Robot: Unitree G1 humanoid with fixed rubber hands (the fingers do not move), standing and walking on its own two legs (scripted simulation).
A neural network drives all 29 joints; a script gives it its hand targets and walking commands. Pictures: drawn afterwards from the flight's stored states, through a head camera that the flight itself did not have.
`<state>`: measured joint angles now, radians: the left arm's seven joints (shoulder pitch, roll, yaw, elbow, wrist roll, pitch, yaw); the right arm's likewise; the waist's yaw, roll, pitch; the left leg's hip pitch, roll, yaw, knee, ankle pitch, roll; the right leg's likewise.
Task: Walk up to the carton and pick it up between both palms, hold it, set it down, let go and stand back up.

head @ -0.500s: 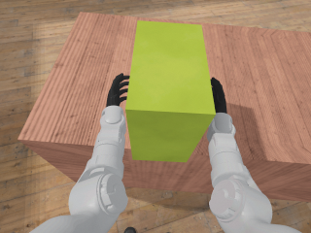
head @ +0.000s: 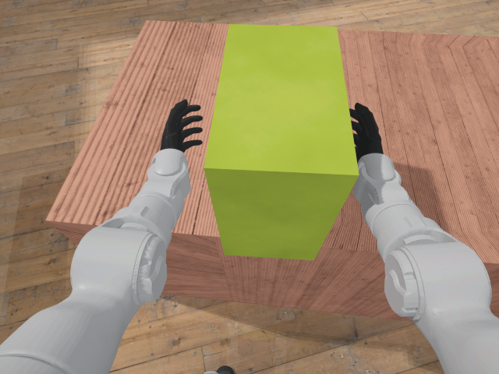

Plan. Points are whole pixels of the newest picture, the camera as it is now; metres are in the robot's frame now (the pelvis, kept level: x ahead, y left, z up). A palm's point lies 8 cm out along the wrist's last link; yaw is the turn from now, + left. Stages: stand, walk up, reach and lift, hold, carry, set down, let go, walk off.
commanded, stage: set down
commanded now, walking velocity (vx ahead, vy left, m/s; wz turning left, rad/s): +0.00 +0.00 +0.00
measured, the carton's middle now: (275, 152) +0.49 +0.01 +0.03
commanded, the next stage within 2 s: none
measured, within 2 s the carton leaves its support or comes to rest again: neither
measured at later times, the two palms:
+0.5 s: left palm (155, 112) +0.45 +0.19 +0.15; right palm (401, 110) +0.47 -0.16 +0.15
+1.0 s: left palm (132, 66) +0.45 +0.19 +0.22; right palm (427, 68) +0.47 -0.17 +0.22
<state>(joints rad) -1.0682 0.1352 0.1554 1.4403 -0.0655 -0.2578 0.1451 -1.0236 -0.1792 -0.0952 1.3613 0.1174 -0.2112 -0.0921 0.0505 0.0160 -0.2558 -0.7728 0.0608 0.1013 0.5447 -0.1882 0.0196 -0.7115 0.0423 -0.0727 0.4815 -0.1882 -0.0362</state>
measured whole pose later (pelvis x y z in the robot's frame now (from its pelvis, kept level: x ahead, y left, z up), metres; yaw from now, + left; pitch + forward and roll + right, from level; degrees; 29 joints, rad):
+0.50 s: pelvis -0.01 -0.02 +0.01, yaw +1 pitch +19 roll -1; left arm -1.12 0.22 0.08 1.23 -0.15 0.00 0.12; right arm -1.11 -0.28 0.02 1.25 0.33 0.01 -0.08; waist 0.04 -0.03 -0.23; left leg -0.65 0.06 0.09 0.46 -0.14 0.00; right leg -0.60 0.05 -0.09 0.44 -0.17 -0.06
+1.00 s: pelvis -0.01 -0.02 +0.02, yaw +2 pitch +12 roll -1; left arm -1.18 0.31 0.06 1.03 -0.19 0.34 0.12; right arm -1.20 -0.31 0.03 1.13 0.38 0.26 -0.14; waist 0.02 -0.02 -0.15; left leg -0.49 0.06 0.07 0.40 -0.12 -0.01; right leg -0.42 0.05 -0.10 0.35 -0.15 -0.06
